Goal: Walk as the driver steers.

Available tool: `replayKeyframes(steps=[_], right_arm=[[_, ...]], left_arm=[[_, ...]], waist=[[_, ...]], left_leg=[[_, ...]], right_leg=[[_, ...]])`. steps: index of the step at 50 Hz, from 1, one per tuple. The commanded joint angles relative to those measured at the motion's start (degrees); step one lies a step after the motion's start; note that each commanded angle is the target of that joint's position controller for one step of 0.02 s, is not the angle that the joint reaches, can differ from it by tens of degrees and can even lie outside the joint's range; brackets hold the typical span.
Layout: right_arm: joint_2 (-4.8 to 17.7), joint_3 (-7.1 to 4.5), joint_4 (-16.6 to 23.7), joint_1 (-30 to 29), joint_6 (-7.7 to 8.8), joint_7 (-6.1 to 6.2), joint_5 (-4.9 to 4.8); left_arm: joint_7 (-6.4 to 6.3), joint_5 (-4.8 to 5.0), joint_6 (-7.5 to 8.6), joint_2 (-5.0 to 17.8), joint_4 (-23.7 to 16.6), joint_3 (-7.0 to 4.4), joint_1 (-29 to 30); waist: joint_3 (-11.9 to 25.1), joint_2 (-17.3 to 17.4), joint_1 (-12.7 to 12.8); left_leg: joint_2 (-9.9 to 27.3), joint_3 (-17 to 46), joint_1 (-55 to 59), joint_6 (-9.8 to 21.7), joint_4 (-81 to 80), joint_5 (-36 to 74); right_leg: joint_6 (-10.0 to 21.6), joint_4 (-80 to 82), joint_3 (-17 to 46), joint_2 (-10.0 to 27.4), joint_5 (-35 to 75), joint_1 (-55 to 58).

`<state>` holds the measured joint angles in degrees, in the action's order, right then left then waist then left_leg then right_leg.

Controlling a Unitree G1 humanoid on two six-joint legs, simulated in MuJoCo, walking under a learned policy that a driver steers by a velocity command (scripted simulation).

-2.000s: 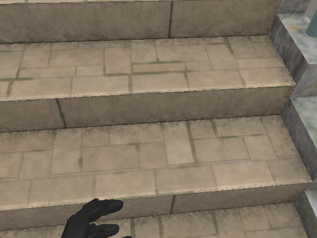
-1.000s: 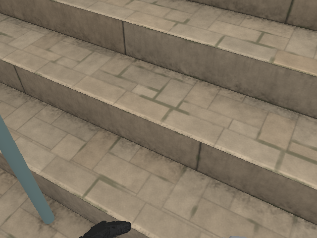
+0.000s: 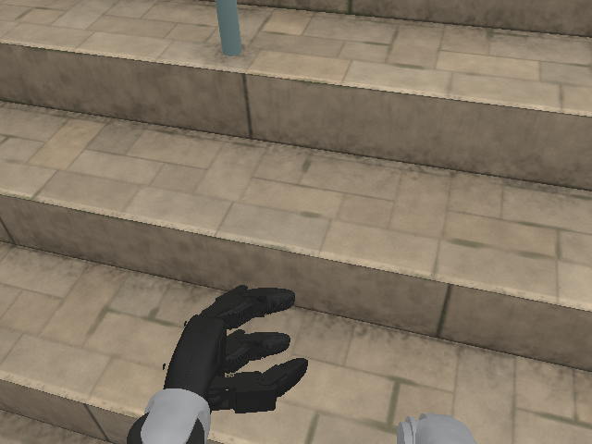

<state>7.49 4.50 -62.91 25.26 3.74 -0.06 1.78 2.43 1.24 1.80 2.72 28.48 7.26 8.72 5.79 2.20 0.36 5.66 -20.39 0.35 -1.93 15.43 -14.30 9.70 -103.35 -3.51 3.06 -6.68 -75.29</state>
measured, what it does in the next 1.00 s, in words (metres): climbs, turning right: right foot 0.17 m higher, then left foot 0.17 m higher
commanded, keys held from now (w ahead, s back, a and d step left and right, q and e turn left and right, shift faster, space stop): w+e+shift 0.52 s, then w+shift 0.04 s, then shift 0.10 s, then q+shift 0.34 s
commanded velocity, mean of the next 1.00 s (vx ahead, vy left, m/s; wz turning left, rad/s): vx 0.76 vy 0.00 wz -0.52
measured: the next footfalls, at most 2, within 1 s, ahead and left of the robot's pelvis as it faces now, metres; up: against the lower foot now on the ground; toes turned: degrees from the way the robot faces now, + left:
right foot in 0.06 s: +0.19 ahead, -0.07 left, +0.17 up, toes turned -4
left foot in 0.44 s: +0.57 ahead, -0.04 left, +0.33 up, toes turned -25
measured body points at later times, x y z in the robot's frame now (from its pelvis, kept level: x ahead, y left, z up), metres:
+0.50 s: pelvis +0.39 -0.10 +0.22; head +0.39 -0.13 +0.67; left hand +0.50 +0.12 +0.09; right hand +0.54 -0.36 +0.19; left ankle +0.53 -0.03 -0.41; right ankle +0.19 -0.09 -0.42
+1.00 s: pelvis +0.65 -0.29 +0.46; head +0.67 -0.30 +0.91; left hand +0.84 -0.13 +0.33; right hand +0.63 -0.58 +0.36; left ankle +0.66 -0.18 -0.04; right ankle +0.55 -0.40 -0.25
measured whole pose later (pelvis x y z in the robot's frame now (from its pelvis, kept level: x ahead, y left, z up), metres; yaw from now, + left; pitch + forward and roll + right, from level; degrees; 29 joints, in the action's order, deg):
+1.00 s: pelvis +0.65 -0.29 +0.46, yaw -29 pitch +2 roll -2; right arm 14.2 -3.5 -40.4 14.2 0.4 -0.7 -0.9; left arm -2.1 -0.8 4.5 9.8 47.4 -1.7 -15.9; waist 0.9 1.1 0.5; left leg 0.5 0.2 -46.0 3.0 105.7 -27.1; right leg -3.0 -42.5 -11.4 7.2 -24.0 -18.9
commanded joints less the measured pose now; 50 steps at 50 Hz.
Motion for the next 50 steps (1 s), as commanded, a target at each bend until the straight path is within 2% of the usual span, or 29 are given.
replayKeyframes(steps=[1,2,3,4,5,6,8,10,14,18,20,22,23,24,25,26,28,31,34,37,38,40,41,42,43,44,46,48,50], right_arm=[[21.49,-3.75,5.76,-1.39,2.95,2.98,-0.32],[29.51,-6.83,8.01,-4.21,1.62,3.59,-0.59],[27.58,-7.35,12.0,-8.76,-0.39,3.33,-1.07],[24.73,-7.87,17.8,-12.56,-0.36,3.58,-1.42],[11.72,-5.56,23.48,-13.42,2.41,1.37,0.75],[9.2,-5.82,28.12,-19.92,5.23,-0.42,0.95],[1.31,-3.81,33.83,-29.28,7.79,-2.28,1.37],[-3.71,-0.98,35.27,-22.93,6.58,-2.86,2.33],[-6.06,2.29,39.97,-26.63,5.78,-2.06,1.94],[-6.96,5.46,49.12,-45.55,5.75,0.66,3.01],[2.67,-0.16,49.43,-34.33,6.4,3.49,0.75],[21.5,-9.48,36.97,3.55,5.29,3.55,-1.63],[26.09,-9.99,29.59,13.0,4.67,2.82,-1.44],[21.39,-8.71,28.25,4.94,3.59,4.95,1.21],[11.29,-7.52,27.16,-1.33,2.73,5.87,-1.08],[1.72,-4.7,23.17,-2.58,2.36,4.31,-1.24],[-6.13,-3.56,14.09,-5.68,2.3,1.7,-0.72],[-6.64,-3.18,10.06,-13.33,0.64,0.18,0.01],[3.15,-3.27,8.6,-11.73,1.58,1.43,0.15],[11.44,-4.86,8.05,-2.0,-0.43,2.89,-3.88],[15.82,-6.31,6.32,7.38,-0.39,2.88,-3.4],[18.23,-7.22,6.33,11.76,0.0,1.46,-2.15],[17.15,-8.09,8.95,7.97,1.01,0.57,-3.25],[10.65,-7.04,11.9,1.68,1.99,-0.07,-3.45],[10.7,-8.74,13.28,-2.96,2.67,-0.52,-3.83],[10.7,-9.85,19.99,-13.16,1.43,0.19,-5.01],[4.94,-7.66,26.0,-18.42,-0.97,0.29,-1.35],[1.04,-5.93,27.96,-13.79,-2.38,-1.5,-1.7],[0.08,-4.82,29.94,-7.76,-4.45,-1.72,-3.3]], left_arm=[[0.32,-0.21,0.61,13.05,-3.0,-4.83,-1.04],[0.3,-0.59,0.92,14.68,-0.93,-6.39,-10.48],[0.35,-1.32,0.53,17.68,2.21,-8.31,-19.53],[1.0,-1.8,0.15,21.44,5.4,-10.62,-26.27],[0.81,-1.78,-0.59,27.64,7.81,-12.27,-26.06],[-0.35,-2.07,-0.52,24.56,8.79,-11.47,-28.16],[0.54,-2.1,1.6,11.73,15.08,-8.16,-36.84],[0.84,-1.02,1.44,7.59,18.62,-7.4,-33.3],[0.29,-0.53,1.46,10.74,18.32,-7.71,-26.25],[-2.33,1.77,0.3,13.22,20.77,-8.61,-36.28],[-4.78,0.6,3.57,15.49,22.35,-9.31,-41.32],[-3.88,-1.69,6.2,28.01,17.65,-12.96,-20.84],[-2.18,-4.48,7.89,18.09,12.55,-10.21,-14.53],[0.41,-3.23,8.68,11.09,9.1,-9.07,-18.13],[2.17,-3.04,8.33,14.19,8.78,-9.84,-19.84],[2.87,-1.91,6.25,7.81,2.79,-7.76,-12.26],[1.98,-1.59,2.57,0.72,-0.65,-4.84,-12.51],[1.36,2.12,1.44,-0.45,-2.67,-2.23,-15.45],[0.42,-1.43,1.53,0.44,-4.88,-0.97,-9.04],[1.09,-2.44,3.37,1.83,-10.36,0.85,4.59],[1.09,-0.9,3.49,4.69,-10.4,-0.45,6.64],[0.75,-0.53,3.89,10.82,-7.92,-4.3,-6.58],[-0.13,-0.75,3.33,13.96,-4.03,-6.3,-16.8],[-1.38,-2.09,3.01,18.97,2.93,-8.49,-28.83],[-2.51,-3.24,3.24,19.82,9.18,-9.26,-34.31],[-3.7,-1.94,3.34,19.38,10.28,-9.35,-32.16],[-5.37,-0.45,5.02,10.41,13.63,-8.86,-28.42],[-4.64,-2.71,4.49,1.46,16.65,-7.66,-21.93],[-4.51,-2.66,3.09,2.78,14.38,-7.7,-14.69]], waist=[[8.53,5.57,9.53],[9.79,12.46,13.27],[11.35,13.29,14.32],[8.5,6.87,14.41],[6.78,-22.37,5.34],[6.5,-25.17,5.42],[-5.2,-9.71,4.58],[-8.43,-1.09,-2.72],[-10.42,2.34,-6.73],[-7.79,1.01,-0.8],[13.72,-9.51,-7.2],[30.73,-17.75,-26.75],[30.94,5.04,-22.12],[25.2,31.72,-13.35],[11.36,22.12,-10.79],[-2.18,9.26,-8.44],[-11.65,-6.81,0.75],[-17.18,-5.6,7.69],[-12.09,-4.77,7.56],[0.94,-5.26,3.56],[5.98,0.4,0.52],[18.57,3.92,7.15],[23.05,2.02,10.59],[27.04,-12.56,14.35],[26.75,-16.01,13.48],[15.14,-11.88,12.0],[0.91,-5.08,7.82],[-4.67,-2.44,-0.46],[-7.33,-3.95,-7.6]], left_leg=[[7.1,-2.88,-12.23,8.42,0.7,103.2],[12.23,0.71,0.44,10.14,10.47,113.82],[13.65,3.09,5.03,11.92,24.22,115.59],[12.07,8.27,-7.93,10.97,42.64,90.35],[-2.24,14.6,-35.44,6.59,64.03,10.36],[-8.88,26.54,-51.93,7.21,84.15,4.12],[-7.49,28.59,-69.32,10.85,106.49,4.11],[-5.09,27.03,-74.64,10.57,117.7,2.43],[-4.11,17.67,-69.43,6.92,106.84,-1.33],[-3.88,10.12,-53.3,4.22,75.61,-2.5],[-10.7,6.66,-2.44,3.13,59.91,-4.59],[-5.17,31.18,11.27,9.26,40.47,-24.99],[4.85,45.66,19.68,11.52,28.07,-19.18],[17.09,86.69,18.62,21.59,1.96,-10.01],[21.66,87.21,9.24,22.62,2.4,-22.68],[20.22,72.56,-3.37,19.99,2.9,-27.12],[15.15,48.83,-19.51,11.19,7.41,-21.21],[8.87,21.89,-32.97,5.1,0.56,7.17],[4.34,12.92,-36.85,7.16,-0.46,27.32],[3.28,13.1,-25.36,9.57,-4.79,45.2],[3.47,16.37,-17.65,11.12,-2.51,57.63],[6.65,21.86,-5.8,7.16,19.56,84.68],[5.68,24.21,-18.76,4.86,30.94,73.96],[-4.73,22.72,-39.17,3.13,60.38,25.44],[-8.65,28.83,-45.37,2.23,88.08,-6.1],[-7.8,30.28,-55.91,1.31,96.91,-15.04],[-3.64,27.32,-64.78,3.31,94.46,-15.63],[-1.51,26.87,-60.09,6.32,95.22,-16.22],[-0.36,27.57,-55.04,5.97,87.8,-15.12]], right_leg=[[0.26,15.32,-11.05,-8.31,-10.16,44.5],[0.38,24.27,-9.46,-8.55,-26.55,44.93],[2.04,38.18,-6.77,-11.44,-31.19,49.4],[5.67,52.54,7.87,-9.77,-25.46,60.11],[11.61,69.74,34.18,-3.8,-18.56,71.31],[11.84,85.67,55.22,-0.16,-37.14,73.98],[3.88,83.92,54.98,1.66,-34.68,65.19],[-1.24,77.95,41.0,-3.02,-18.48,59.33],[-2.69,82.82,29.75,-7.13,-4.45,42.06],[2.76,98.75,30.32,-3.59,2.67,35.64],[1.76,87.49,27.92,-4.44,69.18,32.73],[1.12,55.3,31.89,-0.13,103.75,54.98],[2.43,34.3,26.77,-6.92,42.43,50.59],[-0.91,3.12,23.49,-15.81,1.09,27.4],[-0.91,-16.24,19.06,-9.99,-4.94,17.05],[-1.01,-27.3,14.49,-7.98,-7.89,8.79],[1.88,-31.89,15.62,-3.16,-12.53,7.42],[-0.49,-16.1,15.89,0.48,-12.7,9.31],[-5.84,-4.64,5.07,-0.47,-2.92,18.84],[-5.38,30.61,-3.7,2.69,-1.86,39.62],[-6.72,41.35,-8.92,-2.13,-13.92,48.95],[-2.47,51.68,2.04,-0.63,-12.21,67.53],[0.07,57.58,13.75,5.0,-1.76,83.24],[7.38,69.81,36.03,18.41,5.11,95.56],[8.84,72.67,42.81,23.55,22.35,90.77],[4.56,69.61,32.65,22.6,23.61,86.42],[-3.1,68.76,19.54,17.94,13.67,81.4],[-6.74,73.2,12.65,16.5,6.88,69.12],[-7.53,79.87,5.65,17.32,9.72,60.04]])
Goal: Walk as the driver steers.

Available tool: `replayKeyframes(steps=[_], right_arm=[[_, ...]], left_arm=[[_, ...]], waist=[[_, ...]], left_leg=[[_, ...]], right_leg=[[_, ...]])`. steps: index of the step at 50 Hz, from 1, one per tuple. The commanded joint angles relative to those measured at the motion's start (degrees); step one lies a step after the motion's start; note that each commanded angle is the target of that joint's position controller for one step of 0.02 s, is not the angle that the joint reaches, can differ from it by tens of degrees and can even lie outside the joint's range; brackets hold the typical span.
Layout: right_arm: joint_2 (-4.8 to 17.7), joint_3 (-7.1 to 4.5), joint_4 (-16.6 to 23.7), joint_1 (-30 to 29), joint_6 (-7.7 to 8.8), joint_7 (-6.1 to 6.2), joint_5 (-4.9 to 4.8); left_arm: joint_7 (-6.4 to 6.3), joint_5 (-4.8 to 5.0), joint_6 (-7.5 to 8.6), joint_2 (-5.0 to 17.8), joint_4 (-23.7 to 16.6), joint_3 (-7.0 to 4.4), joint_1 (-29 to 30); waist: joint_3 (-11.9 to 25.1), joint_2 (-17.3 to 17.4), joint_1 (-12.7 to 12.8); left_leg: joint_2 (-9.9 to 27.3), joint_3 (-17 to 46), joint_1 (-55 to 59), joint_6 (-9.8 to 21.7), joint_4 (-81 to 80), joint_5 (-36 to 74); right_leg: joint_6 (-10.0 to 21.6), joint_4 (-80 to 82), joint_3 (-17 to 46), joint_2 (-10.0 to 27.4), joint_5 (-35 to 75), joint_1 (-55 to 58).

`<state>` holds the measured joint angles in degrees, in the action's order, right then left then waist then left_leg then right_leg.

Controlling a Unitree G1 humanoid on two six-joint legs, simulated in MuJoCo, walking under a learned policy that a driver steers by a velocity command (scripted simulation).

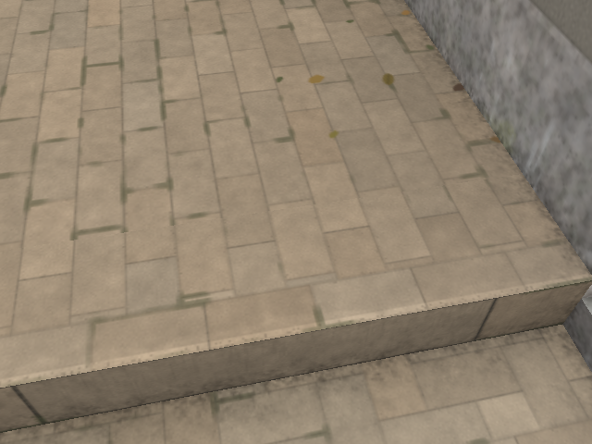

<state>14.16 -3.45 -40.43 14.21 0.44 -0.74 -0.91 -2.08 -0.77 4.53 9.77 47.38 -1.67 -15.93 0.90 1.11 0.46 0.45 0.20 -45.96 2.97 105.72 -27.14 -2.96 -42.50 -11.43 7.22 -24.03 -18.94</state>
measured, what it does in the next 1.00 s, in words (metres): climbs, turning left: left foot, then right foot 0.17 m higher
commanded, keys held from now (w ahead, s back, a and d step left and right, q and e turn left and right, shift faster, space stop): q+shift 0.60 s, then shift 0.10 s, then w+shift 0.20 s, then w+e+shift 0.10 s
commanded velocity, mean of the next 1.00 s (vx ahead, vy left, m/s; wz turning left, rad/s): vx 0.17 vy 0.00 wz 0.68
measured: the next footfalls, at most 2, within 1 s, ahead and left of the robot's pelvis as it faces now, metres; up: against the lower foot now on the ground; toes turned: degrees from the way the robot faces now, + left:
left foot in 0.16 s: +0.13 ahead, +0.07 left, +0.00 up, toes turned +6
right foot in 0.56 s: +0.40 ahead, -0.01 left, +0.17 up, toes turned +37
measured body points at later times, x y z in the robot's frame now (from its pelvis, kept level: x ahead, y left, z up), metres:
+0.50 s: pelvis +0.19 +0.02 +0.04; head +0.20 +0.08 +0.49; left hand +0.42 +0.26 +0.05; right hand +0.32 -0.22 -0.06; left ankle +0.09 +0.07 -0.71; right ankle +0.32 -0.07 -0.48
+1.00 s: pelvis +0.25 +0.12 +0.15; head +0.26 +0.11 +0.60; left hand +0.06 +0.27 +0.02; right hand +0.52 +0.13 +0.07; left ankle +0.16 +0.26 -0.44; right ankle +0.36 -0.04 -0.54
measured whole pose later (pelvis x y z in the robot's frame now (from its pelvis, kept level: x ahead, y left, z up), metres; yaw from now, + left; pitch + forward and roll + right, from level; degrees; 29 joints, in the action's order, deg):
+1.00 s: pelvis +0.25 +0.12 +0.15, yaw +44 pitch +3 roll -1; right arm 8.6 3.4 -31.7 10.3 0.6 -1.3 -1.0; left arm -3.7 0.4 4.0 9.8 47.2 -1.8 -29.4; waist 4.7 1.3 5.3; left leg 7.6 2.6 -48.3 -0.6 82.6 -8.3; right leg -1.5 -48.5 -0.7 7.4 -28.4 -24.1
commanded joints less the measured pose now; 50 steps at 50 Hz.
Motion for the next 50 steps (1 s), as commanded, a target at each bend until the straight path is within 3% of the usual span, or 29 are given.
replayKeyframes(steps=[1,3,5,6,7,8,9,10,12,13,16,20,22,24,25,26,27,28,29,30,31,32,33,35,39,42,44,48,50], right_arm=[[-4.02,2.82,8.68,5.27,-1.98,-0.7,-0.17],[2.44,0.16,3.15,22.65,-3.62,1.58,2.13],[8.08,-3.01,-1.32,39.01,-4.43,3.43,3.89],[8.73,-3.88,-3.73,45.62,-4.89,3.5,4.85],[5.97,-3.08,-4.88,38.58,-4.2,3.25,3.69],[0.91,-0.58,-5.93,28.33,-2.83,2.29,2.99],[3.83,1.11,-0.59,14.39,-1.13,0.9,3.7],[9.17,-0.66,4.75,8.63,-1.03,0.17,2.73],[12.6,-1.88,8.4,1.0,-1.94,0.95,2.34],[9.88,-1.11,8.74,-0.03,-1.35,1.5,2.01],[8.08,-0.14,7.68,3.23,-1.05,3.93,1.2],[6.59,-0.17,4.34,14.4,-4.02,5.68,0.95],[4.28,-0.08,4.49,15.35,-5.83,6.48,1.1],[5.87,-1.22,6.09,9.22,-6.76,7.02,-0.93],[6.72,-2.04,6.25,7.8,-7.27,6.75,-0.96],[9.85,-3.28,5.71,9.34,-5.87,4.96,-0.41],[13.14,-3.79,6.89,2.3,-4.08,4.07,-0.28],[13.48,-4.07,10.32,-6.67,-1.61,3.94,-1.08],[6.96,-2.61,13.71,-8.98,-0.52,2.55,-0.98],[3.14,-2.15,12.02,-1.03,0.07,0.69,1.15],[5.57,-2.56,10.92,3.41,-0.11,-0.28,1.22],[4.32,-1.2,12.94,1.07,-1.64,0.31,0.33],[3.7,-0.04,13.68,0.97,-3.08,0.67,1.28],[3.63,1.05,11.73,3.07,-3.63,0.52,1.32],[-0.62,3.81,12.87,-3.75,-0.34,-0.2,-0.33],[-0.77,4.3,13.4,-8.84,0.55,0.03,-0.61],[-1.63,4.75,14.38,-9.91,0.75,0.1,-0.52],[-2.01,5.52,15.52,-10.86,1.82,-0.5,0.61],[-1.95,5.2,16.35,-11.08,2.03,-0.74,-0.54]], left_arm=[[-0.45,-1.2,-0.4,1.28,-7.22,0.07,15.89],[-1.31,-2.27,-1.37,9.56,-11.91,-1.65,29.83],[-0.6,0.87,-0.61,13.93,-15.7,-2.3,36.28],[0.81,3.32,0.01,11.81,-18.28,-1.26,40.0],[2.61,3.29,-0.03,5.33,-18.94,0.87,36.14],[3.07,1.89,0.23,1.3,-15.69,2.14,29.94],[2.58,-0.35,1.25,-2.04,-18.56,2.98,15.28],[2.82,-2.53,1.99,-1.13,-18.76,2.79,7.48],[2.85,-0.92,2.4,1.71,-21.51,3.62,10.37],[2.66,-0.18,1.69,3.07,-22.68,3.32,13.98],[1.83,-0.39,-0.22,3.45,-25.85,3.79,22.08],[1.65,0.18,-1.0,-3.88,-29.28,5.13,29.58],[1.64,0.44,-0.38,-4.23,-31.68,5.09,34.7],[0.74,-0.96,0.05,-7.13,-36.94,6.55,38.1],[0.3,-0.92,0.1,-5.6,-36.74,5.32,37.83],[-0.16,-0.31,0.16,-1.16,-32.63,2.12,32.34],[-0.34,-0.01,0.01,3.48,-29.27,-0.12,20.19],[-0.46,-0.12,0.05,9.85,-26.04,-2.42,7.33],[-1.1,-3.02,-1.34,14.92,-23.16,-3.4,0.66],[-3.0,-4.69,-2.59,9.59,-24.95,-2.11,8.52],[-3.53,-1.05,-3.43,2.17,-25.68,-0.03,14.21],[-4.12,1.06,-3.96,-1.98,-23.59,1.01,17.96],[-4.1,2.03,-4.01,-3.37,-20.63,1.34,18.12],[-3.94,0.75,-3.11,0.01,-17.7,0.39,15.98],[-2.45,-0.49,-0.28,5.98,-10.1,-0.92,1.03],[-1.86,-0.66,0.75,7.57,-7.41,-1.74,-4.84],[-1.56,0.07,0.91,10.02,-6.58,-2.32,-5.77],[-1.69,1.06,1.26,9.55,-6.56,-2.06,-4.59],[-2.06,2.23,0.76,11.29,-6.8,-2.99,-5.27]], waist=[[-3.68,-2.74,-11.89],[2.36,-6.14,-21.1],[10.9,-10.04,-27.92],[11.6,-2.38,-30.8],[0.41,11.53,-24.99],[-8.85,11.97,-16.98],[-6.42,15.71,0.33],[0.58,7.94,3.51],[3.89,-5.68,5.0],[2.95,-7.87,4.68],[6.17,-5.66,1.55],[7.73,1.86,-2.75],[4.42,3.51,-4.01],[3.69,8.64,-0.39],[5.88,11.05,0.67],[10.73,16.54,1.58],[15.66,20.49,6.34],[22.39,13.57,11.61],[28.94,-20.67,10.05],[28.06,-35.94,3.61],[17.06,-25.68,1.12],[4.64,-19.53,-2.65],[-3.2,-9.83,-4.36],[-4.55,0.72,-6.0],[-1.32,-3.45,-1.47],[-0.2,-5.6,1.04],[2.01,-7.82,0.92],[1.78,-9.57,0.47],[2.5,-12.04,0.99]], left_leg=[[3.78,1.87,-1.4,-0.77,-17.65,4.48],[-1.9,-9.37,27.18,-3.99,-26.9,14.1],[-0.83,-7.2,49.61,-1.51,-38.54,19.55],[1.5,-1.47,58.16,4.41,-58.13,33.74],[1.11,4.33,46.89,8.59,-88.55,47.71],[2.82,0.45,38.75,10.06,-95.98,45.54],[4.38,13.27,38.56,6.91,-73.59,94.64],[6.84,25.65,41.53,7.06,-74.11,103.48],[10.77,40.61,38.87,8.62,-80.45,64.27],[12.36,40.95,37.59,8.36,-79.94,60.86],[9.78,37.01,39.48,10.47,-78.71,57.61],[4.17,32.78,47.91,7.68,-77.46,51.43],[2.45,32.2,48.15,6.38,-80.08,48.14],[0.94,29.91,42.41,4.69,-87.15,51.48],[-1.65,26.14,33.91,3.32,-90.74,64.32],[-0.27,25.46,34.77,5.25,-88.1,93.05],[3.26,25.79,39.36,6.05,-82.17,114.84],[1.21,25.37,37.62,5.41,-69.04,112.76],[-9.8,20.14,21.9,1.86,-43.44,58.46],[-17.45,21.52,10.82,-4.77,-11.01,-0.27],[-15.29,19.2,5.58,-8.17,2.07,-3.29],[-11.95,13.47,1.53,-9.66,5.99,-3.61],[-8.67,9.65,1.17,-7.72,4.12,0.79],[-5.31,5.68,5.61,-5.21,3.87,9.35],[-1.77,6.25,-8.09,-1.67,0.09,18.19],[1.48,6.83,-14.39,-2.09,-8.15,20.49],[4.35,5.85,-15.96,-3.24,-11.26,21.15],[8.9,3.27,-8.29,-3.54,-20.75,22.08],[8.43,2.74,2.21,-3.67,-34.37,13.45]], right_leg=[[4.65,21.37,6.09,9.64,27.97,-2.79],[3.22,18.0,-4.32,2.56,41.3,-12.8],[3.18,1.27,-1.58,5.43,59.45,-14.95],[1.78,-18.12,0.17,4.05,43.74,-18.96],[-0.09,-39.96,1.05,-5.39,-1.3,-16.82],[2.38,-60.67,3.05,-5.83,-12.65,-21.39],[1.07,-76.44,9.49,-9.31,-10.32,-31.15],[-1.75,-80.35,14.48,-11.07,-5.59,-35.89],[-2.92,-73.83,18.3,-9.29,1.57,-41.67],[-2.74,-68.38,20.77,-7.55,2.31,-42.8],[-2.91,-70.28,18.21,-9.86,0.12,-44.27],[-1.98,-75.1,14.0,-12.51,-1.11,-53.07],[-1.36,-67.89,11.49,-13.06,-1.32,-54.3],[1.49,-41.67,10.44,-10.05,-11.01,-43.38],[3.39,-29.16,3.32,-14.21,-13.1,-26.21],[4.31,-32.02,-1.9,-16.38,-7.79,-15.2],[5.27,-29.35,3.07,-14.64,-4.33,-8.07],[8.14,-18.13,16.33,-10.11,-0.04,5.35],[16.62,4.29,47.29,4.42,17.87,18.96],[26.56,18.66,77.35,17.45,29.22,12.51],[25.38,16.14,69.49,16.05,22.36,2.34],[21.17,12.79,53.46,12.25,9.69,-9.13],[17.13,10.0,41.84,8.18,0.52,-16.28],[13.21,5.89,28.73,4.27,-5.09,-21.53],[13.57,11.63,29.81,6.52,-21.79,-8.91],[14.59,14.91,32.88,8.77,-22.94,-1.97],[14.69,16.41,33.72,10.23,-21.74,1.16],[13.97,17.54,34.39,9.53,-20.6,-5.57],[13.18,18.55,32.66,8.02,-23.25,-8.85]])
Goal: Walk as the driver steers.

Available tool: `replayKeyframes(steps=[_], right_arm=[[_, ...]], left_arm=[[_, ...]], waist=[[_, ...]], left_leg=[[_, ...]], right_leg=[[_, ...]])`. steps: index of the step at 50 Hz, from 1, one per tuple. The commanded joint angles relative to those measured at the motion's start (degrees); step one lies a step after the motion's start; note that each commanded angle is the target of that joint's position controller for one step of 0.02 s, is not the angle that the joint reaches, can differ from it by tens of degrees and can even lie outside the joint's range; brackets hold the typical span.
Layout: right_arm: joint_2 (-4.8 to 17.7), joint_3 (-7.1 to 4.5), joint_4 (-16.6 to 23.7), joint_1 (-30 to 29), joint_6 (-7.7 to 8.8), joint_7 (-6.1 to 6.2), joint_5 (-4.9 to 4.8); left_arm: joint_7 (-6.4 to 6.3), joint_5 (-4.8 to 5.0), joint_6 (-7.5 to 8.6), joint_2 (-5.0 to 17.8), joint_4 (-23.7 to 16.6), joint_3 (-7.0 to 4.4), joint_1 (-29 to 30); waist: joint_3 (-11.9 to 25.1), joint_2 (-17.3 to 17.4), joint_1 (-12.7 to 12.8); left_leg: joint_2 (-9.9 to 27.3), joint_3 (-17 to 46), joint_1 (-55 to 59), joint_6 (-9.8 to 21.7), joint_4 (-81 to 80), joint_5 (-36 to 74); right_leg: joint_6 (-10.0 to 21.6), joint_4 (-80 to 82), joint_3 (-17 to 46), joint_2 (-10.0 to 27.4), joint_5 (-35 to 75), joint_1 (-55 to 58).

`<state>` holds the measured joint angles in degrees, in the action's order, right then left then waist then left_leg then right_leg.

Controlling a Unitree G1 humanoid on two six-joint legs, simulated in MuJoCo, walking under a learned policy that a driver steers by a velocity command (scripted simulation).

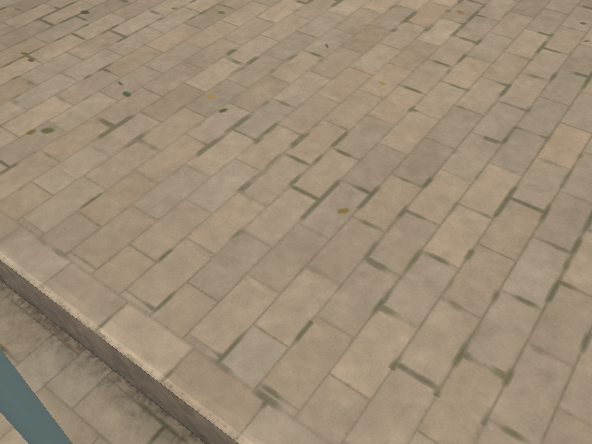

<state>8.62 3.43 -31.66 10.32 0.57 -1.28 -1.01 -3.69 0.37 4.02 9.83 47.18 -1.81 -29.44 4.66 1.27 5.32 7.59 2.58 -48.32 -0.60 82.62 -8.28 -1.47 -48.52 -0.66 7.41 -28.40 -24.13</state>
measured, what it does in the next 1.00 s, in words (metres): climbs, turning right: left foot, then right foot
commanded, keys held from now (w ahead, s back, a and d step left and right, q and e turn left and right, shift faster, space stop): w+e+shift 0.88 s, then w+shift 0.12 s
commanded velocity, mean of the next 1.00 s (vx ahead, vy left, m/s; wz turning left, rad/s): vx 0.93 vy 0.00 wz -0.77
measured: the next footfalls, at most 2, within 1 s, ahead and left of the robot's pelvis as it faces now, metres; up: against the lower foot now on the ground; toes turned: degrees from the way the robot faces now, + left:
left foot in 0.08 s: +0.12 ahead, +0.21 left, +0.00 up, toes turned +0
right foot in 0.52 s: +0.19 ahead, +0.01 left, +0.00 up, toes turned -27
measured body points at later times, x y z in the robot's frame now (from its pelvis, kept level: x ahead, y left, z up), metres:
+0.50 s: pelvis +0.21 +0.05 +0.04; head +0.18 +0.05 +0.48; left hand +0.47 +0.25 -0.01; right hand +0.24 -0.24 -0.07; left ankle +0.10 +0.22 -0.64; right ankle +0.18 +0.02 -0.65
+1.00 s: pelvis +0.50 -0.10 +0.17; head +0.47 -0.09 +0.62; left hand +0.85 -0.11 +0.15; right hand +0.29 -0.31 +0.04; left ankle +0.59 +0.01 -0.53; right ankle +0.38 -0.15 -0.33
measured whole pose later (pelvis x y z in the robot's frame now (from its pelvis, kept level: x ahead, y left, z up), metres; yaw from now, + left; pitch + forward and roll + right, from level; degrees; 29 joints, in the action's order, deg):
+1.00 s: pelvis +0.50 -0.10 +0.17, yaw -52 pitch +0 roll +2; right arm 17.4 -5.0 -49.7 21.9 4.2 0.4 0.1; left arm 2.5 2.1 1.0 18.7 32.3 -4.5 -5.8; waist 4.6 -0.6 -1.4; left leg 5.9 -8.9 -18.4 -2.7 46.2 -26.9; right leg 9.8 -106.9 3.7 -1.8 -13.7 -46.3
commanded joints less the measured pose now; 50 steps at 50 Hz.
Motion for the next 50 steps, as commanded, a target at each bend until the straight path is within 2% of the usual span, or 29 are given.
replayKeyframes(steps=[1,2,4,5,6,7,8,12,16,20,23,24,25,26,27,29,30,31,33,36,38,39,40,41,42,43,44,46,50], right_arm=[[4.26,-1.67,5.83,-3.68,1.59,-0.45,-1.53],[4.78,-2.38,4.42,-0.62,1.78,-0.47,-2.68],[7.2,-4.92,-2.81,12.68,1.88,-0.18,-4.13],[9.24,-5.79,-3.52,18.66,2.64,-0.23,-2.3],[16.74,-7.13,-3.81,18.0,3.47,0.06,2.59],[11.93,-5.52,-0.67,14.05,4.57,0.25,4.41],[10.36,-5.01,-0.26,10.88,4.53,0.49,3.28],[2.24,-2.62,-2.56,5.25,4.23,2.35,3.46],[8.23,-4.14,-3.11,4.94,4.56,3.79,4.55],[14.18,-5.73,0.02,-5.54,4.01,4.94,4.23],[20.41,-8.08,-1.44,-8.22,3.77,4.84,2.2],[16.43,-7.0,0.63,-15.51,4.47,3.85,0.49],[8.62,-4.47,4.3,-23.03,5.03,2.47,-0.88],[-1.68,-1.4,9.02,-26.36,6.25,1.2,-0.56],[-7.18,0.04,11.4,-20.17,7.94,0.07,0.05],[-1.26,-0.11,10.36,-11.45,10.4,-2.06,3.9],[0.5,0.41,11.3,-9.54,10.48,-2.71,2.8],[1.28,0.06,12.45,-15.56,9.55,-2.58,0.86],[-2.23,1.22,17.35,-27.53,7.74,-0.75,1.6],[-4.94,5.12,24.82,-33.69,8.52,-0.96,3.51],[-0.71,1.37,20.63,-24.74,8.71,1.13,3.38],[5.49,-2.17,18.47,-11.92,8.84,3.03,3.97],[11.79,-5.96,14.44,7.96,8.41,4.39,1.77],[23.02,-9.71,7.32,22.54,7.76,4.61,1.42],[24.24,-8.05,3.05,22.29,7.05,3.25,0.38],[17.01,-7.31,5.22,11.05,6.06,4.17,-0.17],[9.94,-5.86,1.93,7.23,4.92,4.17,-1.56],[-4.01,-2.71,-8.29,3.86,4.63,2.13,0.68],[-3.48,-3.41,-16.87,4.66,5.25,0.19,1.73]], left_arm=[[-0.02,1.89,0.11,13.22,-6.56,-3.35,7.89],[0.23,2.8,-0.92,13.44,-5.83,-3.84,7.85],[-0.22,0.75,-1.93,8.04,-5.72,-2.74,10.99],[1.26,-0.43,-1.1,1.86,-9.15,-1.12,14.6],[2.52,2.19,0.21,-4.49,-14.35,0.16,8.85],[2.54,3.02,0.7,-3.56,-13.88,-0.03,9.32],[2.65,2.47,-0.43,0.76,-15.55,-0.73,14.89],[4.31,0.97,-5.18,3.64,-19.02,-0.74,16.37],[5.82,2.0,-6.69,5.82,-22.26,-0.67,20.21],[4.78,0.86,-8.74,10.59,-20.07,-2.66,13.52],[5.07,0.34,-8.27,12.28,-19.32,-4.91,3.15],[5.39,-0.47,-8.04,13.39,-14.49,-5.93,-6.25],[6.02,-2.35,-6.94,9.82,-6.81,-4.89,-15.16],[6.7,-4.05,-4.84,7.64,-2.19,-3.29,-12.34],[8.3,-4.66,-2.57,6.54,-3.64,-0.8,-5.65],[9.35,0.04,-2.82,9.39,-5.1,-2.18,-5.77],[7.08,2.27,-3.05,14.55,-7.9,-3.56,-1.6],[5.92,1.44,-2.25,11.45,-8.91,-2.53,1.62],[3.72,-0.9,-0.04,6.37,-5.97,-0.43,0.16],[0.74,2.17,-1.87,7.4,-3.91,0.0,3.4],[0.94,2.09,0.1,8.95,-2.68,-0.67,4.28],[2.88,2.16,1.14,15.24,-2.43,-2.22,5.32],[4.06,1.62,1.29,21.7,-3.42,-4.87,9.8],[4.31,-0.04,2.48,20.05,-6.47,-5.31,13.62],[5.65,-1.42,3.81,5.53,-10.81,-2.11,15.45],[7.15,0.0,3.62,2.66,-11.67,-2.13,10.52],[7.13,0.4,1.23,-0.88,-14.28,-1.16,15.51],[6.99,-0.2,-2.77,-3.42,-17.23,1.05,15.57],[6.51,2.86,-3.89,-3.56,-17.5,3.27,17.69]], waist=[[-0.74,-12.69,-4.85],[-3.85,-13.0,-6.09],[-5.23,-9.98,-12.26],[-1.58,1.95,-15.1],[8.69,28.37,-8.22],[7.83,17.21,-7.35],[3.79,11.66,-7.2],[-5.05,7.93,-1.4],[-8.53,5.09,-0.62],[-7.25,0.85,4.74],[2.24,10.14,10.25],[5.1,7.31,14.25],[-0.95,-6.13,16.63],[-13.91,-23.69,9.53],[-13.59,-22.76,-2.17],[-1.69,-4.01,-3.8],[1.14,-6.31,-6.15],[-4.41,-4.31,-5.42],[-11.95,1.76,-1.79],[-16.48,4.42,-5.63],[-1.19,-2.39,-10.9],[11.45,-5.83,-17.99],[19.68,-14.19,-28.66],[29.09,-0.55,-29.88],[23.1,30.83,-19.98],[13.95,26.19,-14.37],[-0.32,14.94,-11.9],[-10.63,3.79,-3.0],[-14.16,-1.36,0.24]], left_leg=[[-3.51,-8.52,18.79,-1.04,-26.09,-22.22],[-6.09,-11.75,27.17,-1.84,-34.93,-22.16],[-2.11,-1.76,44.14,-0.23,-53.44,-8.77],[2.82,4.9,54.41,-0.23,-49.28,-0.09],[17.45,29.96,58.22,3.15,-55.14,-8.39],[20.73,32.36,48.33,4.66,-58.82,-9.83],[20.12,25.81,44.42,4.78,-59.69,-9.7],[14.18,6.72,33.29,5.11,-60.33,-5.4],[12.92,-1.07,39.15,5.99,-66.54,-2.45],[6.97,-16.53,38.25,4.34,-63.59,40.4],[10.46,-14.67,45.11,6.27,-43.6,69.03],[6.97,-14.99,42.35,5.42,-26.45,60.07],[-0.28,-14.53,28.41,3.9,2.25,17.13],[-10.08,-12.71,4.34,3.84,30.62,-22.57],[-12.01,-7.32,-8.38,4.66,47.74,-28.04],[-11.88,-3.48,-23.04,1.45,45.34,-24.44],[-8.24,2.24,-26.27,-0.48,33.83,-21.42],[-5.24,3.87,-30.09,-1.61,32.25,-21.76],[-5.44,0.62,-43.47,-3.49,47.79,-28.67],[-0.03,-3.81,-19.47,-1.27,14.31,-24.33],[-6.89,-15.32,36.74,1.06,2.93,-12.1],[-9.31,-12.83,48.36,2.06,-2.13,-15.9],[-6.8,0.6,59.43,5.9,-13.02,-24.47],[0.05,24.54,66.38,9.45,-30.24,-41.16],[9.71,49.91,60.95,11.45,-58.05,-38.37],[18.68,69.91,51.17,14.89,-72.43,-48.13],[18.21,59.78,42.07,14.57,-72.12,-51.33],[11.27,27.07,27.75,6.79,-60.59,-35.92],[5.43,-1.54,20.25,4.27,-63.66,-12.82]], right_leg=[[11.19,28.24,14.64,3.8,-20.83,-9.18],[10.19,23.82,11.97,1.26,-22.65,-12.35],[7.26,4.64,11.02,-2.83,-13.68,-16.59],[3.43,-15.97,7.82,-6.28,-4.33,-24.78],[2.23,-37.44,9.7,-10.24,0.99,-33.63],[0.83,-53.63,11.47,-8.28,8.78,-31.13],[0.86,-57.94,7.78,-6.47,11.66,-35.14],[1.53,-59.58,3.5,-3.87,11.83,-29.18],[2.53,-49.25,0.93,-4.04,10.58,-31.13],[6.38,-35.83,-7.1,-7.81,6.3,-11.21],[11.1,-3.42,-6.91,-6.32,6.57,8.86],[13.37,14.09,-6.45,-5.43,23.48,19.08],[16.52,33.5,-3.41,-2.61,40.59,25.84],[17.06,26.13,3.46,-4.74,49.21,23.67],[15.8,12.54,11.67,-5.02,70.73,23.58],[19.81,17.63,27.19,-2.45,43.81,34.9],[23.77,30.01,45.71,4.95,8.1,34.49],[24.66,33.89,49.69,8.22,-2.48,30.52],[24.08,35.64,49.32,9.42,2.73,27.5],[18.5,49.25,34.51,1.17,3.31,-4.26],[17.1,47.16,23.14,-2.22,57.0,-24.41],[14.38,32.24,19.03,-3.13,96.11,-12.25],[11.5,12.18,21.87,-3.06,113.53,-8.49],[10.93,-12.35,21.65,-8.76,100.27,-5.04],[11.43,-36.6,19.41,-17.79,20.22,-13.56],[9.96,-59.71,19.34,-17.04,21.75,-24.31],[9.16,-69.17,11.27,-13.97,20.01,-29.18],[11.65,-68.6,8.18,-7.65,15.29,-29.97],[11.05,-49.06,9.26,-4.61,12.73,-30.09]])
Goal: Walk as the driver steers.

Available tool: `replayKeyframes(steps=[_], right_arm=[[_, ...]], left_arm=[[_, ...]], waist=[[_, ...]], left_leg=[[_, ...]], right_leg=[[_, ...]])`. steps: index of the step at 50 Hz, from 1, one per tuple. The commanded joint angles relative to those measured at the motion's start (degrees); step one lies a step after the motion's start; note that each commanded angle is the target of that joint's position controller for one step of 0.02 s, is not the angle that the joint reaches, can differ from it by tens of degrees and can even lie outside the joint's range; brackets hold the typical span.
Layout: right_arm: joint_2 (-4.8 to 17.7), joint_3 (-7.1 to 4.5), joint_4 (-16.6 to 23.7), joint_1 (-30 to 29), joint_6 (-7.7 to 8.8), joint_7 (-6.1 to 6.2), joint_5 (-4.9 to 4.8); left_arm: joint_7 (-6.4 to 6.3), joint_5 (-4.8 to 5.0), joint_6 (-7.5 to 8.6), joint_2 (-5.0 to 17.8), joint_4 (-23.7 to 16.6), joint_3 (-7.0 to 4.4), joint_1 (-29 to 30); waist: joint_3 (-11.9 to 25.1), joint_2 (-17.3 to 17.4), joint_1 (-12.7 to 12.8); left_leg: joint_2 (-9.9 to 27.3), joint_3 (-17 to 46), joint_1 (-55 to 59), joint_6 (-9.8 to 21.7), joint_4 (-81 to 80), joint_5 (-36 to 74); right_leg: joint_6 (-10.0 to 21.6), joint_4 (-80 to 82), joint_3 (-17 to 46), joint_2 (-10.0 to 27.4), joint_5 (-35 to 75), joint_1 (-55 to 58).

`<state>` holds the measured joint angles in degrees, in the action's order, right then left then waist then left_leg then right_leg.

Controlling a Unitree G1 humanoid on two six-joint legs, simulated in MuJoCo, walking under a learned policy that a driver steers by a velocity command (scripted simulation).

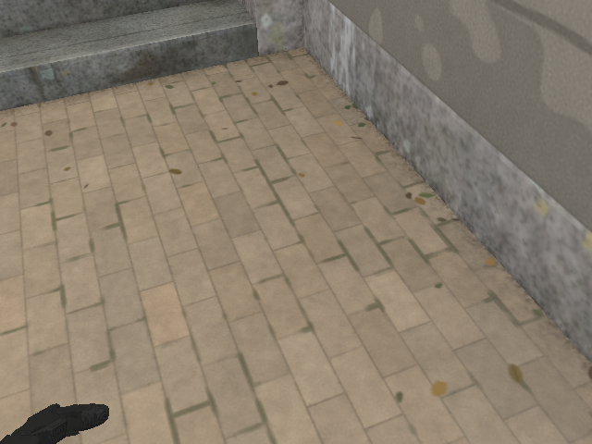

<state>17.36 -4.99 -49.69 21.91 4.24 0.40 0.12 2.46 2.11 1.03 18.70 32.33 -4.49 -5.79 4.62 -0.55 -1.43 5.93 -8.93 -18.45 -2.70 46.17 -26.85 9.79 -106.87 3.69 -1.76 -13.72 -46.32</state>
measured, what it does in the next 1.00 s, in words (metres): climbs, turning left: right foot, then left foot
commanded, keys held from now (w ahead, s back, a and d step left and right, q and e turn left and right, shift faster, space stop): w+shift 0.16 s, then w+q+shift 0.84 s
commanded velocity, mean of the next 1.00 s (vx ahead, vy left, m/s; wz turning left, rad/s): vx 1.00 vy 0.00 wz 0.47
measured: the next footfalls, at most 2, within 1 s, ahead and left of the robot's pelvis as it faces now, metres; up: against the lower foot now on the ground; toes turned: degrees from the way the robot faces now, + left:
right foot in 0.26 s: +0.41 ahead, -0.15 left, +0.00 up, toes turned -5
left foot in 0.74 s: +0.82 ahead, +0.09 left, +0.00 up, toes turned +20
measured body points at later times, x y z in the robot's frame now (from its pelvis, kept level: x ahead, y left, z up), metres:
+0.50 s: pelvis +0.42 -0.05 +0.03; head +0.42 -0.06 +0.48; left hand +0.39 +0.22 -0.09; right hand +0.60 -0.29 -0.06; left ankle +0.45 +0.12 -0.57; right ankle +0.37 -0.14 -0.70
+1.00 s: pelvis +0.84 +0.06 +0.03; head +0.86 +0.08 +0.48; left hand +1.00 +0.37 +0.02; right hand +0.95 -0.16 -0.09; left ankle +0.78 +0.07 -0.70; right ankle +1.09 -0.06 -0.62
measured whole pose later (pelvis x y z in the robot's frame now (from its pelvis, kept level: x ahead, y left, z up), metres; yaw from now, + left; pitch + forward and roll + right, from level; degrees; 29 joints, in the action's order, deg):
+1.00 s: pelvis +0.84 +0.06 +0.03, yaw +32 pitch +1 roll -1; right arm 10.2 -2.8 -44.0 28.3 3.8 -0.3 -1.7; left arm -0.8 -0.9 7.9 11.2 29.9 -0.6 3.7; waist -1.2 -0.8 -5.3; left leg -10.8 8.7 -9.7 9.1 27.4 -17.1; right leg -2.0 -53.6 10.7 4.7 -7.6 -41.5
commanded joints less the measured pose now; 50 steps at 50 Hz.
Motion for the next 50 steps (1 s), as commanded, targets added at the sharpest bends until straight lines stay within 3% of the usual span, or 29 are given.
replayKeyframes(steps=[1,3,4,7,9,11,13,14,15,16,17,18,19,21,23,25,30,33,35,36,37,38,39,40,41,42,45,48,50], right_arm=[[-9.53,4.54,1.13,-8.21,2.13,-1.0,0.63],[-1.04,2.77,1.51,-6.95,3.72,0.5,0.6],[2.69,2.01,1.61,-5.96,4.39,1.0,0.03],[7.17,1.06,0.39,1.08,4.38,0.96,-0.61],[8.63,1.06,-0.19,3.72,3.51,0.38,-0.79],[10.74,0.96,-0.64,5.09,2.04,0.22,-0.82],[10.9,1.29,-0.27,2.54,1.1,0.5,0.0],[2.45,3.51,3.38,2.7,1.73,0.02,1.3],[-3.39,4.86,6.15,6.94,3.69,-0.65,-2.1],[1.42,3.3,6.7,1.95,4.28,-0.53,-4.34],[1.03,2.89,8.16,-3.14,4.13,-0.23,-4.7],[-0.14,3.0,8.72,-5.36,3.51,0.28,-3.64],[-0.91,2.78,8.87,-4.85,2.56,0.17,-2.98],[-2.77,2.44,8.24,-1.48,0.2,-0.99,-4.01],[-3.4,2.3,9.29,-4.23,-1.69,-1.67,-4.01],[-3.25,2.43,11.04,-7.96,-2.54,-1.77,-3.05],[-1.33,2.41,15.05,-17.51,-1.91,-3.58,-2.1],[0.64,1.38,16.72,-19.05,-1.03,-5.01,-2.73],[5.11,-0.77,14.61,-5.85,-2.34,-4.58,-3.64],[10.11,-3.21,10.84,8.6,-3.5,-4.0,-3.18],[12.68,-4.82,7.11,19.48,-4.26,-2.74,-3.03],[10.66,-3.28,4.89,14.85,-3.93,-3.18,-0.65],[7.2,-1.05,9.93,6.5,-1.55,-3.37,1.38],[3.45,-0.97,11.89,6.42,-0.62,-3.46,0.67],[3.01,-0.85,11.51,5.25,0.64,-3.75,0.04],[2.72,-0.57,12.09,1.03,1.5,-4.13,-0.67],[2.48,-0.39,13.68,-4.41,2.22,-2.46,-0.98],[1.58,-0.03,12.66,-2.74,1.4,0.09,-2.22],[2.49,-0.39,11.35,-1.44,0.28,0.74,-2.43]], left_arm=[[0.18,0.34,-0.63,-10.31,-3.79,5.83,-2.86],[0.53,-1.58,-0.04,-5.01,-4.62,4.75,-1.55],[0.89,-1.5,0.5,-3.67,-5.24,4.52,-0.95],[1.27,0.7,1.69,-2.46,-7.3,4.13,9.71],[1.73,0.62,2.47,-2.22,-8.33,3.83,12.57],[1.8,-0.29,2.69,0.65,-8.15,2.42,9.26],[-0.04,-0.68,2.36,6.54,-1.39,-1.27,-13.99],[-1.69,-0.86,1.94,12.31,1.46,-2.48,-23.43],[-1.61,-2.78,3.13,13.73,0.54,-2.06,-22.96],[-0.88,-2.93,3.97,7.9,1.36,-1.39,-21.28],[-0.49,-2.48,4.64,4.31,2.32,-0.37,-19.19],[-0.01,-2.43,5.28,1.99,3.5,0.25,-16.08],[0.33,-3.2,5.89,-1.5,4.6,1.04,-13.24],[0.44,-3.56,6.31,-5.32,7.12,1.66,-11.36],[-0.1,-3.14,6.49,-5.15,9.01,1.58,-10.29],[-1.34,-3.9,6.32,-4.11,9.66,1.47,-9.66],[-4.37,-4.06,5.96,1.44,11.55,0.58,-12.88],[-5.54,-3.7,4.83,7.38,11.96,-0.67,-13.83],[-5.77,-2.75,3.43,11.21,10.54,-1.93,-9.95],[-5.04,-2.15,3.45,11.67,8.67,-2.3,-5.16],[-3.83,-0.99,4.26,8.81,7.64,-1.73,0.05],[-2.51,-2.68,6.83,-6.05,4.15,1.96,0.57],[-1.52,-0.65,9.49,-8.26,-0.16,3.73,-11.16],[-1.32,0.2,10.99,-0.87,-1.26,2.63,-3.91],[-1.55,0.89,11.15,0.5,-2.53,2.0,-0.22],[-2.15,-0.52,10.32,-0.37,-1.83,2.06,-0.57],[-3.28,-1.96,7.39,0.04,-1.36,1.37,-1.76],[-3.83,-3.68,6.9,-2.45,-4.8,2.29,9.84],[-3.33,-2.96,6.79,-5.43,-6.3,2.76,14.99]], waist=[[-15.07,0.38,7.37],[-9.99,-0.41,6.91],[-8.22,-0.62,6.84],[-8.54,-2.36,1.53],[-9.12,2.51,0.84],[-6.68,8.87,3.82],[3.24,11.08,15.63],[12.08,-1.48,14.4],[24.83,-16.81,8.84],[18.7,-9.0,10.19],[8.37,-5.2,9.31],[2.93,-0.51,6.48],[0.69,-1.22,3.37],[-1.52,-4.35,0.14],[-6.7,-3.36,-1.0],[-10.25,-3.05,-1.08],[-13.19,0.79,1.04],[-9.39,-2.39,-0.57],[-2.97,-9.38,-8.51],[2.42,-9.72,-15.28],[3.6,-2.61,-20.56],[-5.86,22.52,-10.09],[8.66,26.39,0.68],[7.3,14.29,-3.85],[0.5,2.18,-1.25],[-2.15,-6.98,2.27],[-6.29,-6.16,5.79],[-9.41,-3.26,1.81],[-8.26,1.75,-1.4]], left_leg=[[5.29,5.84,-12.01,6.41,-30.1,10.51],[4.6,2.73,-5.66,8.6,-37.13,12.02],[5.53,1.68,-2.55,8.99,-40.19,12.86],[8.03,0.72,11.13,10.24,-44.77,19.36],[9.67,0.41,20.64,10.8,-41.56,37.92],[11.32,1.95,26.95,11.04,-32.24,62.25],[8.3,2.46,12.44,9.53,-5.6,68.69],[2.77,6.36,-7.59,8.45,17.74,24.82],[-5.73,16.49,-21.69,7.8,36.3,1.06],[-3.66,19.36,-27.83,7.51,43.71,5.68],[-1.63,17.31,-31.81,6.64,44.18,10.52],[1.2,16.59,-30.38,6.2,42.49,14.0],[3.4,16.65,-27.21,6.15,40.37,17.56],[5.14,16.49,-24.38,6.34,39.7,19.52],[6.0,16.72,-26.91,6.13,36.98,19.44],[4.41,15.64,-29.23,5.57,32.44,23.93],[0.88,6.99,-29.47,7.06,11.94,34.73],[-5.18,-2.16,-17.89,10.32,1.97,31.85],[-8.79,-3.56,-4.07,12.31,3.15,22.65],[-8.98,-0.34,12.28,14.96,0.9,20.39],[-6.77,5.56,27.69,17.8,-9.19,26.66],[-7.09,17.69,30.35,20.09,-7.46,33.6],[4.19,52.52,38.49,31.99,-20.59,2.83],[6.51,60.78,34.97,29.25,-32.92,-10.55],[6.71,59.92,26.19,26.36,-35.47,-12.81],[5.62,56.05,16.19,24.22,-34.09,-9.78],[-1.45,43.08,-0.92,23.46,-32.99,3.25],[-7.15,31.72,-9.7,20.8,-32.78,16.55],[-10.54,28.13,-11.86,17.55,-30.84,16.61]], right_leg=[[-0.94,17.28,3.72,4.26,3.43,-5.55],[-3.41,28.85,0.57,5.78,12.04,-1.18],[-4.22,36.17,-0.89,7.29,13.54,2.5],[-3.99,55.27,-5.56,7.15,13.7,6.77],[-2.73,63.12,-7.94,5.23,9.49,8.54],[-1.65,68.86,-9.38,1.7,2.39,15.28],[-0.19,71.99,-8.36,0.41,3.75,47.94],[-1.84,67.61,11.71,14.99,2.86,68.93],[2.94,85.76,41.48,24.93,-22.7,77.38],[1.7,93.22,43.4,25.29,-30.72,70.23],[2.08,91.86,33.39,24.35,-26.18,60.47],[1.37,91.72,25.35,23.22,-16.78,50.97],[0.27,91.54,18.03,20.56,-10.26,44.13],[-1.71,92.6,6.99,17.86,-1.56,37.85],[-3.84,95.12,-1.23,16.89,5.22,33.6],[-5.25,96.78,-8.6,14.36,12.55,31.84],[-7.86,98.93,-17.96,13.12,20.84,39.92],[-10.34,91.49,-20.51,13.88,55.99,47.98],[-9.0,75.84,-19.85,16.17,80.42,50.76],[-7.4,60.37,-17.84,16.06,81.71,45.16],[-8.58,34.65,-17.67,8.83,53.43,33.94],[-9.92,8.65,-10.7,-4.68,-17.81,9.52],[-7.94,1.8,4.26,-5.08,-19.67,-4.19],[-5.03,6.41,6.54,-2.47,-12.98,-5.44],[-4.41,13.83,5.81,-0.51,-8.4,-5.53],[-5.0,19.81,6.29,2.41,-4.85,-0.65],[-9.6,31.38,6.3,5.52,-2.59,7.12],[-12.74,52.76,0.92,4.74,6.31,14.35],[-13.84,66.57,-1.87,1.31,15.0,22.31]])
Velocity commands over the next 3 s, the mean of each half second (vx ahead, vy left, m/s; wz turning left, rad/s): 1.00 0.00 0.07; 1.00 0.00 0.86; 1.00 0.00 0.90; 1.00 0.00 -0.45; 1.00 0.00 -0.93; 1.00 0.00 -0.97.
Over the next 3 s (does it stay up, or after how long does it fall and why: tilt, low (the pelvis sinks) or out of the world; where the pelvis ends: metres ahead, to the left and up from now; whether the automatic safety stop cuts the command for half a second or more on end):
stays up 2.18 1.00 0.10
